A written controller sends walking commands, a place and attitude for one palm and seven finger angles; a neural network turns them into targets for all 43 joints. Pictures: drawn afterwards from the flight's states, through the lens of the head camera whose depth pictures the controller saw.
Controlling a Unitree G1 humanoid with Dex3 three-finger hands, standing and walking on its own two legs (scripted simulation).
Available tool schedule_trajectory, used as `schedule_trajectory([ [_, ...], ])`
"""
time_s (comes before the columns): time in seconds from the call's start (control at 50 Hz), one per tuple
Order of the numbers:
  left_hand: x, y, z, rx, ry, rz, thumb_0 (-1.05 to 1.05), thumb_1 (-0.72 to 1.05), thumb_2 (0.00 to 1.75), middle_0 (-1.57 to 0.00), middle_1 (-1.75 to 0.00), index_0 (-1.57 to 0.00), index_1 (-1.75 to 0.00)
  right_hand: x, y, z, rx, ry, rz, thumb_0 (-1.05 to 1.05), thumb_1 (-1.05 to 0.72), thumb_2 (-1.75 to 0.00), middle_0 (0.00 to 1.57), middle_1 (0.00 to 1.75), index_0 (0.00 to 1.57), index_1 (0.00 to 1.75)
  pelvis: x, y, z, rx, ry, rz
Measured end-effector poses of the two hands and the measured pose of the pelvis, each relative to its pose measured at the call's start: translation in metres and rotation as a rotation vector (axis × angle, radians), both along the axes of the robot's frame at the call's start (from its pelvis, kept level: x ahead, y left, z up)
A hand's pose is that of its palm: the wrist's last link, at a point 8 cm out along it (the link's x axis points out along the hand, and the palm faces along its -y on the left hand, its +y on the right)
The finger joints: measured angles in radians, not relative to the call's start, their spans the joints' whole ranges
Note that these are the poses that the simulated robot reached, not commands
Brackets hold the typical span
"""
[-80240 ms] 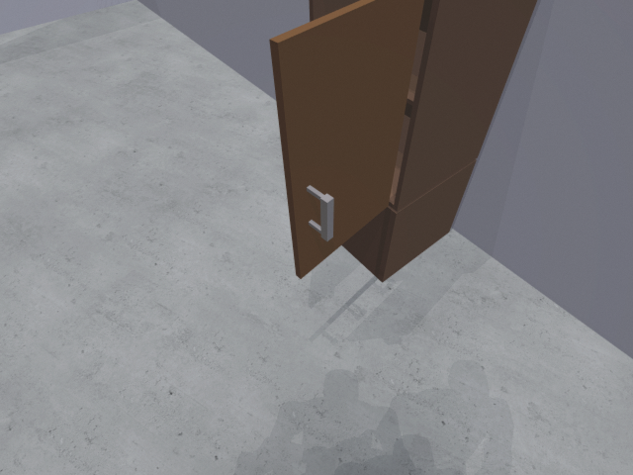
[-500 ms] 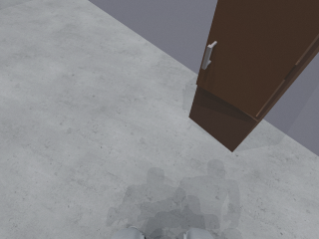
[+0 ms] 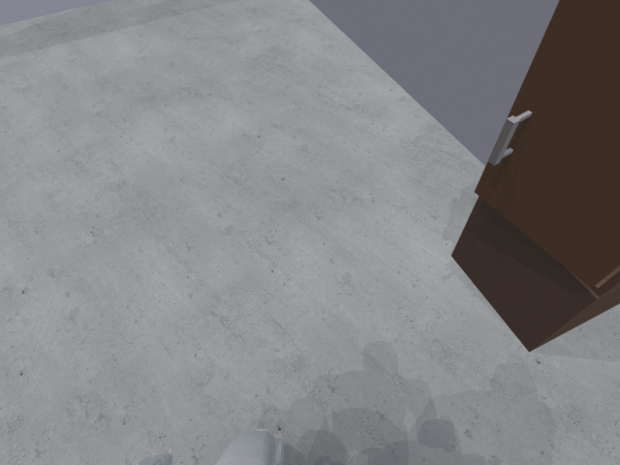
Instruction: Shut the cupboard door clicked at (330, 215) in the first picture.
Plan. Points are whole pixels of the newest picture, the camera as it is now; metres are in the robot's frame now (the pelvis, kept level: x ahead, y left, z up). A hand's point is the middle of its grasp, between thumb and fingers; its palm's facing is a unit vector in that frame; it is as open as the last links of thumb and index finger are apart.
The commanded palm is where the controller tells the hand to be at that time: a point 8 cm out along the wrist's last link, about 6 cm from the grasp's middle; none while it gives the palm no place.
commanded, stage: walk to a spot facing it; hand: left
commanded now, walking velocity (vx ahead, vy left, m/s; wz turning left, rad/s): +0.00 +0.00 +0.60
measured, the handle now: (509, 138) +0.77 -0.43 -0.11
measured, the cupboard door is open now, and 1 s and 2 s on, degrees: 7 7 7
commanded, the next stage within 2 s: turn to face it in 0.78 s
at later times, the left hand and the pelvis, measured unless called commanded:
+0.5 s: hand out of the picture +0.09 +0.24 -0.15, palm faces +0.28 -0.92 -0.29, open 7.4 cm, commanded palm none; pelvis +0.07 +0.01 -0.01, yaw +16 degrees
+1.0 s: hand out of the picture +0.07 +0.22 -0.20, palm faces +0.59 -0.77 -0.23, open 7.3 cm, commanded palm none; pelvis +0.18 +0.06 -0.02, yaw +34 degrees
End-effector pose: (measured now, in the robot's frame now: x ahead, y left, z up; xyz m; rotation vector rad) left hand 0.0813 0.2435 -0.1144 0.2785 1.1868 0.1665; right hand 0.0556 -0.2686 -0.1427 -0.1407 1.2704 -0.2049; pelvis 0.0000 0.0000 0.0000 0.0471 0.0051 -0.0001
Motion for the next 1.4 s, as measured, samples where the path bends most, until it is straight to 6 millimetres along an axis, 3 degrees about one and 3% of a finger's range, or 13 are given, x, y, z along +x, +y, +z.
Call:
schedule_trajectory([
  [0.1, -0.039, 0.006, -0.009, -0.029, 0.025, 0.113, 0.0, 0.91, 0.9, -0.2, -0.3, -0.21, -0.3, 0.041, 0.016, 0.003, 0.001, -0.017, 0.125, 0.0, -0.91, -0.9, 0.2, 0.29, 0.2, 0.3, -0.001, 0.002, -0.002, 0.002, 0.0, 0.081],
  [0.22, -0.095, 0.032, -0.035, -0.061, 0.096, 0.26, 0.0, 0.91, 0.9, -0.2, -0.3, -0.21, -0.3, 0.097, 0.055, 0.005, -0.02, -0.12, 0.288, 0.0, -0.91, -0.9, 0.2, 0.29, 0.2, 0.3, 0.004, 0.02, -0.018, -0.021, 0.012, 0.165],
  [0.28, -0.106, 0.043, -0.036, -0.054, 0.146, 0.293, 0.01, 0.91, 0.9, -0.2, -0.3, -0.2, -0.3, 0.107, 0.067, 0.01, -0.022, -0.146, 0.327, 0.0, -0.91, -0.9, 0.2, 0.29, 0.2, 0.3, 0.01, 0.022, -0.016, -0.018, 0.004, 0.183],
  [0.36, -0.087, 0.049, -0.022, -0.046, 0.107, 0.316, 0.01, 0.91, 0.9, -0.19, -0.3, -0.2, -0.3, 0.101, 0.069, 0.01, -0.014, -0.094, 0.344, 0.0, -0.91, -0.9, 0.2, 0.29, 0.2, 0.3, 0.025, 0.022, -0.007, -0.026, -0.001, 0.223],
  [0.5, -0.015, 0.043, -0.007, -0.01, -0.037, 0.304, 0.01, 0.91, 0.9, -0.19, -0.3, -0.2, -0.3, 0.097, 0.048, -0.014, 0.021, 0.07, 0.34, 0.0, -0.9, -0.9, 0.21, 0.29, 0.2, 0.3, 0.069, 0.007, -0.012, -0.02, -0.006, 0.286],
  [0.56, 0.005, 0.034, -0.007, 0.014, -0.098, 0.329, 0.01, 0.91, 0.9, -0.19, -0.3, -0.2, -0.3, 0.114, 0.037, -0.028, 0.018, 0.124, 0.363, 0.0, -0.9, -0.9, 0.21, 0.29, 0.2, 0.3, 0.088, 0.001, -0.02, -0.024, -0.013, 0.339],
  [0.66, 0.006, 0.011, -0.003, -0.021, -0.056, 0.423, 0.0, 0.91, 0.9, -0.2, -0.3, -0.2, -0.3, 0.172, 0.043, -0.011, 0.011, 0.104, 0.42, 0.01, -0.91, -0.9, 0.2, 0.29, 0.2, 0.3, 0.116, 0.002, -0.005, -0.025, -0.007, 0.417],
  [0.78, -0.007, -0.005, -0.008, -0.075, 0.023, 0.556, 0.0, 0.94, 0.9, -0.2, -0.3, -0.21, -0.3, 0.253, 0.082, 0.008, 0.019, 0.034, 0.531, 0.0, -0.91, -0.9, 0.2, 0.29, 0.2, 0.3, 0.147, 0.012, 0.006, -0.027, 0.007, 0.513],
  [0.98, -0.044, 0.012, -0.048, -0.142, 0.162, 0.72, 0.0, 0.92, 0.9, -0.2, -0.3, -0.21, -0.3, 0.365, 0.199, 0.005, 0.018, -0.163, 0.767, 0.0, -0.91, -0.9, 0.2, 0.29, 0.2, 0.3, 0.178, 0.058, -0.021, -0.051, -0.014, 0.591],
  [1.08, -0.028, 0.029, -0.041, -0.129, 0.172, 0.721, 0.01, 0.92, 0.9, -0.19, -0.3, -0.2, -0.3, 0.375, 0.224, 0.012, 0.027, -0.187, 0.776, 0.0, -0.91, -0.9, 0.2, 0.29, 0.2, 0.3, 0.188, 0.067, -0.012, -0.043, -0.024, 0.57],
  [1.16, -0.003, 0.037, -0.031, -0.129, 0.147, 0.683, 0.01, 0.91, 0.9, -0.19, -0.3, -0.2, -0.3, 0.372, 0.227, 0.009, 0.063, -0.161, 0.728, 0.0, -0.91, -0.9, 0.2, 0.29, 0.2, 0.3, 0.199, 0.07, -0.006, -0.049, -0.027, 0.529],
  [1.3, 0.041, 0.042, -0.03, -0.103, 0.128, 0.589, 0.0, 0.91, 0.9, -0.19, -0.3, -0.2, -0.3, 0.367, 0.19, -0.013, 0.077, -0.096, 0.575, 0.0, -0.9, -0.9, 0.21, 0.29, 0.2, 0.3, 0.219, 0.067, -0.016, -0.04, -0.008, 0.444],
  [1.4, 0.064, 0.054, -0.023, -0.104, 0.129, 0.533, 0.0, 0.91, 0.9, -0.2, -0.3, -0.2, -0.3, 0.356, 0.159, -0.002, 0.002, -0.055, 0.486, 0.0, -0.91, -0.9, 0.2, 0.29, 0.2, 0.3, 0.223, 0.074, -0.006, -0.044, 0.011, 0.384],
])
